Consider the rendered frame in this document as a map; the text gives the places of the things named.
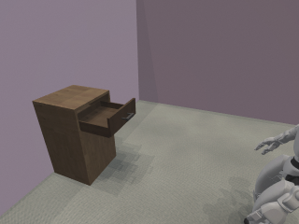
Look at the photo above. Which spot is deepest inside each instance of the right robot thigh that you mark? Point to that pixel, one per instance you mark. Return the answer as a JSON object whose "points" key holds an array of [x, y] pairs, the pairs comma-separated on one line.
{"points": [[270, 174]]}

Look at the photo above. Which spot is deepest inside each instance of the robot right hand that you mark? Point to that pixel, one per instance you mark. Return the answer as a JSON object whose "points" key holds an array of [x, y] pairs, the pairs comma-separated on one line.
{"points": [[271, 142]]}

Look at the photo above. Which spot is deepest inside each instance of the robot right forearm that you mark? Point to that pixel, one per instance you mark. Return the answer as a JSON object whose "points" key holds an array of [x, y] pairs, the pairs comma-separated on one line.
{"points": [[287, 136]]}

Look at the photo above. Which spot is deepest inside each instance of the drawer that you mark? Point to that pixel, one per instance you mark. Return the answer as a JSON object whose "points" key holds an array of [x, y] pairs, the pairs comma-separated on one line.
{"points": [[104, 118]]}

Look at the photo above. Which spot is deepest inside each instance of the robot left hand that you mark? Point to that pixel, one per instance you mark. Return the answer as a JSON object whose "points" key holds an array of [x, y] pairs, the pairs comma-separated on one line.
{"points": [[273, 212]]}

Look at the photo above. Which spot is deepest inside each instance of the robot left forearm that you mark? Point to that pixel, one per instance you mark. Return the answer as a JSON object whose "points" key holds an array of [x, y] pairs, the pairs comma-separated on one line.
{"points": [[290, 201]]}

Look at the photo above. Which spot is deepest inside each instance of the robot right shin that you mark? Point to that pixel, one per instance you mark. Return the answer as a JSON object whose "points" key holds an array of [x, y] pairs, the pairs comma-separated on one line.
{"points": [[254, 197]]}

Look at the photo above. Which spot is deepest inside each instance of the cabinet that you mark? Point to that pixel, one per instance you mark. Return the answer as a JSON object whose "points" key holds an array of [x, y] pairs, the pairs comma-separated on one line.
{"points": [[73, 153]]}

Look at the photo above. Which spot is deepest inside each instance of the handle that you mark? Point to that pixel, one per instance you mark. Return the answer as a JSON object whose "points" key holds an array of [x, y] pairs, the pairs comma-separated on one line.
{"points": [[129, 117]]}

